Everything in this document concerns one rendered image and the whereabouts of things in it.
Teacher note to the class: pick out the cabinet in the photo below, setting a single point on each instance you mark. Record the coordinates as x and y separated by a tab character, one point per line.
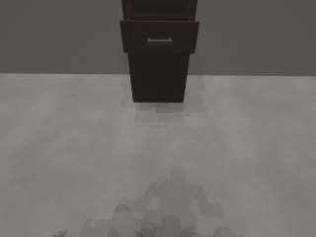
158	77

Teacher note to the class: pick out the handle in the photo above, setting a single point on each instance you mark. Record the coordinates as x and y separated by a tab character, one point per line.
159	42

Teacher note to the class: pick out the drawer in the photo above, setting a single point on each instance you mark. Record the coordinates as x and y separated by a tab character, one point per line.
137	29

